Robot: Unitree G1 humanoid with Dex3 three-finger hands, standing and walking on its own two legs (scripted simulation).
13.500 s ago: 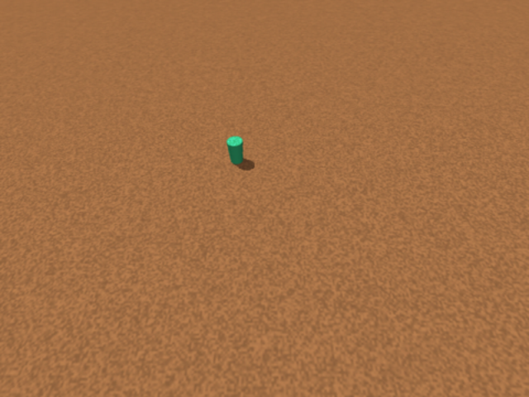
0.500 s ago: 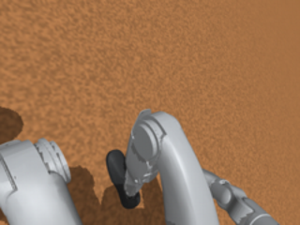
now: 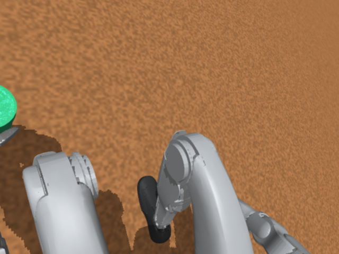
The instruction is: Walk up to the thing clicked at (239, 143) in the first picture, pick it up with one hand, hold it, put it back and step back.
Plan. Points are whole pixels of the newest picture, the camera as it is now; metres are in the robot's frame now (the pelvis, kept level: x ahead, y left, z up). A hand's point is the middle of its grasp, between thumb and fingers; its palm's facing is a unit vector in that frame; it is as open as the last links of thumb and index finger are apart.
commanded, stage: settle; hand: left
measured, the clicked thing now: out of the picture +0.42 +0.29 -0.16
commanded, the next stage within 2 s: lift in 1.36 s
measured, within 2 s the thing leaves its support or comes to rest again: neither
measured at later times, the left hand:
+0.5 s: hand out of the picture +0.40 +0.30 -0.03, palm faces +0.34 -0.94 -0.03, open 11.8 cm
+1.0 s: hand out of the picture +0.40 +0.29 +0.03, palm faces +0.34 -0.94 -0.01, open 11.8 cm
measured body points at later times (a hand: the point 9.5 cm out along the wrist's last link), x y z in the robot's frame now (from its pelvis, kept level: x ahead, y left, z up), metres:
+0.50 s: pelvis +0.01 -0.01 +0.03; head +0.20 +0.12 +0.42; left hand +0.38 +0.35 -0.02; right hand +0.21 -0.25 -0.06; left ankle +0.08 +0.12 -0.26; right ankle +0.15 -0.13 -0.26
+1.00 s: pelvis +0.02 -0.02 +0.06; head +0.21 +0.07 +0.46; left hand +0.38 +0.34 +0.03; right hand +0.22 -0.26 -0.06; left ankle +0.08 +0.12 -0.26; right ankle +0.15 -0.13 -0.26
